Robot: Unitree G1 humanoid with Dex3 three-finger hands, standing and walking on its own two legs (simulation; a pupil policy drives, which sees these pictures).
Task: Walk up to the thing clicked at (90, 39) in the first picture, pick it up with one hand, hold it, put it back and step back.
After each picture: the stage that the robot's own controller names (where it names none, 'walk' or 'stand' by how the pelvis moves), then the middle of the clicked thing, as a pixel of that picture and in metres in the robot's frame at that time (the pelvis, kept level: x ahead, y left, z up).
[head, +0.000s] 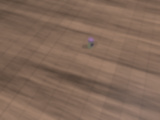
stand; (90, 43) +1.35 -0.10 -0.72
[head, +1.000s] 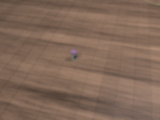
walk; (73, 55) +1.21 +0.19 -0.71
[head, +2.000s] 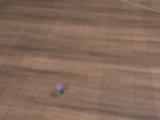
walk; (60, 89) +0.73 +0.28 -0.71
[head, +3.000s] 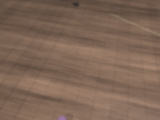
walk; out of the picture +0.50 +0.17 -0.71
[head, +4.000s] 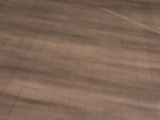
stand; out of the picture +0.41 +0.20 -0.72
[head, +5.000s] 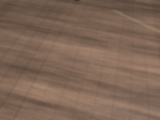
stand; out of the picture +0.38 +0.16 -0.71
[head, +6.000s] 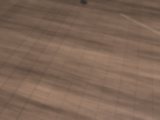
stand; out of the picture +0.36 +0.16 -0.72
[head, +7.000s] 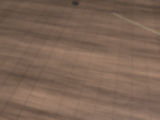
stand; out of the picture +0.33 +0.18 -0.72
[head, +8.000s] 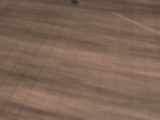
stand; out of the picture +0.32 +0.19 -0.72
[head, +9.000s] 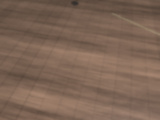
stand; out of the picture +0.32 +0.18 -0.72
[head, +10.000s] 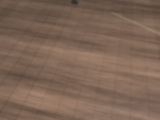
stand; out of the picture +0.32 +0.18 -0.72
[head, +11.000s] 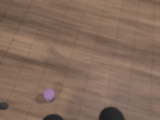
go down; (49, 95) +0.39 +0.15 -0.53
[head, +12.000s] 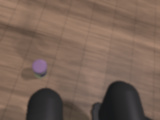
go down; (40, 69) +0.45 +0.15 -0.35
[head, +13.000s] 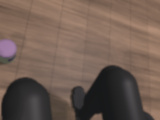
close in; (6, 52) +0.45 +0.17 -0.28
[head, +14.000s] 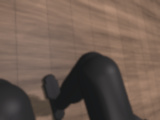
close; out of the picture +0.45 +0.19 -0.25
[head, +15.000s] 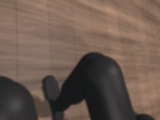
lift; out of the picture +0.45 +0.20 -0.25
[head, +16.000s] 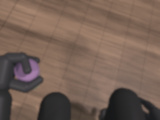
lift; (29, 75) +0.35 +0.19 -0.07
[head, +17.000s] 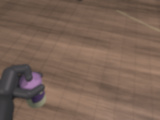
hold; (33, 90) +0.33 +0.18 +0.02
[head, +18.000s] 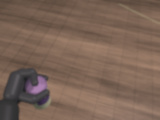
hold; (39, 93) +0.32 +0.16 -0.01
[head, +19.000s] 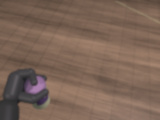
hold; (38, 93) +0.32 +0.17 -0.02
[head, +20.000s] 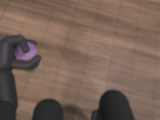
crouch; (29, 58) +0.43 +0.16 -0.10
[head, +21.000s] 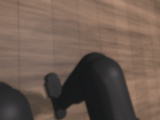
lower; out of the picture +0.47 +0.21 -0.25
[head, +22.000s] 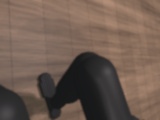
lower; out of the picture +0.48 +0.22 -0.26
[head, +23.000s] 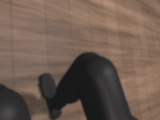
lower; out of the picture +0.48 +0.22 -0.26
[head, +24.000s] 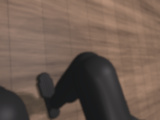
lower; out of the picture +0.48 +0.22 -0.26
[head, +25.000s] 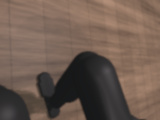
loosen; out of the picture +0.48 +0.20 -0.27
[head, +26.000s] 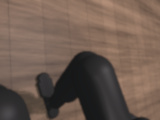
withdraw; out of the picture +0.48 +0.19 -0.27
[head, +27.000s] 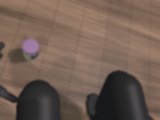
stand; (30, 50) +0.49 +0.15 -0.29
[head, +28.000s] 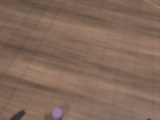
stand; (57, 115) +0.41 +0.14 -0.62
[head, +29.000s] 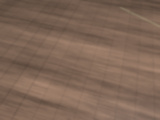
stand; out of the picture +0.39 +0.15 -0.67
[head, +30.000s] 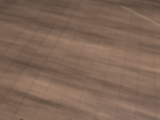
stand; out of the picture +0.38 +0.14 -0.67
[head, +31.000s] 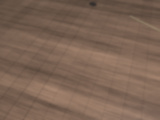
stand; out of the picture +0.40 +0.15 -0.72
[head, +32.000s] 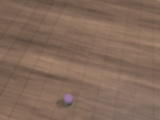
walk; (68, 100) +0.48 +0.08 -0.70
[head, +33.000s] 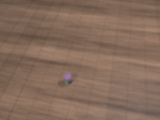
walk; (68, 79) +0.73 +0.19 -0.71
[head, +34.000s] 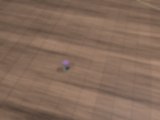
stand; (66, 66) +0.99 +0.18 -0.70
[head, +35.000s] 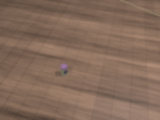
stand; (64, 69) +0.99 +0.18 -0.72
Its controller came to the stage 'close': yes
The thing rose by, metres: 0.71
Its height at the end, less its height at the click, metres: +0.00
